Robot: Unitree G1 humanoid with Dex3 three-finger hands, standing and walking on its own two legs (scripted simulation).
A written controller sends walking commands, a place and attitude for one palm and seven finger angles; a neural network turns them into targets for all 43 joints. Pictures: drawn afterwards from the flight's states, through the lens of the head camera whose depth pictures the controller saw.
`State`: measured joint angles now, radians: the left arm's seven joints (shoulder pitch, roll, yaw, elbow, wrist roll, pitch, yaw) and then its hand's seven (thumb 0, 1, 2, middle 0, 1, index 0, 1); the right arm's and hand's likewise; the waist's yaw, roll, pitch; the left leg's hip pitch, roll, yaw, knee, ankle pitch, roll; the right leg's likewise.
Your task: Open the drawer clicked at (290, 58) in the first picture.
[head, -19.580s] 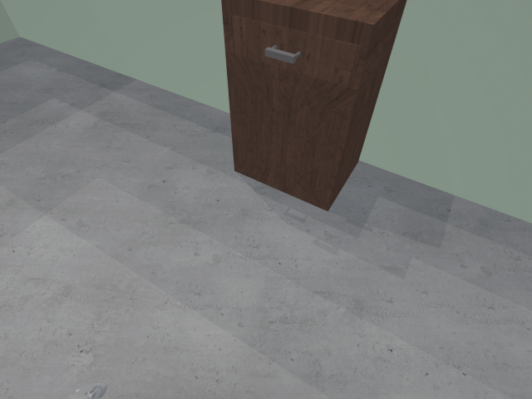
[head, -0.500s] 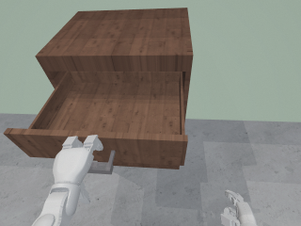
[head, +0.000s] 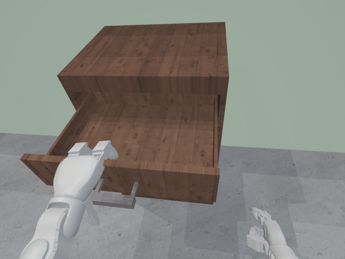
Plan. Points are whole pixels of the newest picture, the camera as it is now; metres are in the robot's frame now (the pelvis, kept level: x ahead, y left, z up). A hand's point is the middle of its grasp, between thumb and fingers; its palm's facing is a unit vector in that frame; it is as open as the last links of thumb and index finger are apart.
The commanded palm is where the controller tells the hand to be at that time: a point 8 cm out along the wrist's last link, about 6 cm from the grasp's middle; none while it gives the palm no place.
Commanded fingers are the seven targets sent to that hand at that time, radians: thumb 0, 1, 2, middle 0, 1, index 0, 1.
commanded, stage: lift the hand off the handle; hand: left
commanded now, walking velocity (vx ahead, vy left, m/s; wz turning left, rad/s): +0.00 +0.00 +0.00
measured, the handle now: (115, 192) +0.27 +0.21 -0.02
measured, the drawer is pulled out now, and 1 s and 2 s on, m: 0.30 0.30 0.30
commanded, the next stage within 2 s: draw the hand back to the body in 0.38 s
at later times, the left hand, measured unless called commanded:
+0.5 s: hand (85, 177) +0.23 +0.21 +0.12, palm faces +0.09 -0.14 -0.99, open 13.9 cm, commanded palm +0.20 +0.22 +0.18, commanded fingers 0.00 -0.50 0.30 -0.30 -1.20 -0.30 -1.20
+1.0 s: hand (65, 191) +0.20 +0.24 +0.13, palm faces +0.08 -0.11 -0.99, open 13.8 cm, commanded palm +0.17 +0.24 +0.19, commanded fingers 0.00 -0.50 0.30 -0.30 -1.20 -0.30 -1.20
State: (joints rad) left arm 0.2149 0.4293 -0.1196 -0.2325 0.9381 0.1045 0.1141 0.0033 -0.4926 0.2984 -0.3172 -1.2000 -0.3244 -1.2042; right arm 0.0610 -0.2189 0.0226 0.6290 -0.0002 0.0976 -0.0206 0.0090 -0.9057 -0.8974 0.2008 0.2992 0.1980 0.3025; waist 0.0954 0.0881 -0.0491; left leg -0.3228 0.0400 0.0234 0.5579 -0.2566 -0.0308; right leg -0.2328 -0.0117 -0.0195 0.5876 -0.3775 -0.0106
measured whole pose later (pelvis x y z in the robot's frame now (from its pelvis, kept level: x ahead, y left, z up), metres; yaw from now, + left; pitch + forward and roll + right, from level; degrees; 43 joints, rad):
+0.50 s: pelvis +0.00 +0.00 +0.01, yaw +0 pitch +0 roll +1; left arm 0.23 0.48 -0.07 -0.38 0.86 0.11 0.00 0.00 -0.49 0.30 -0.32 -1.20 -0.32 -1.20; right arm 0.05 -0.24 0.03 0.60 0.02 0.10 0.00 0.01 -0.91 -0.90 0.20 0.30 0.20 0.30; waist 0.10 0.10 -0.03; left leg -0.26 0.03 0.02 0.49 -0.22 -0.03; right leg -0.17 -0.02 -0.03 0.51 -0.34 0.00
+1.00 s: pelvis +0.00 +0.01 +0.00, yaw +0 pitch +0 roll +0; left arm 0.43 0.54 0.06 -0.48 0.82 0.00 0.04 0.00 -0.49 0.30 -0.32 -1.20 -0.32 -1.20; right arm 0.10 -0.25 0.01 0.58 0.01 0.08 -0.01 0.01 -0.91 -0.90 0.20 0.30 0.20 0.30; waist 0.10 0.10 -0.03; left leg -0.30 0.04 0.02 0.53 -0.24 -0.02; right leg -0.18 -0.01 -0.03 0.51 -0.34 0.00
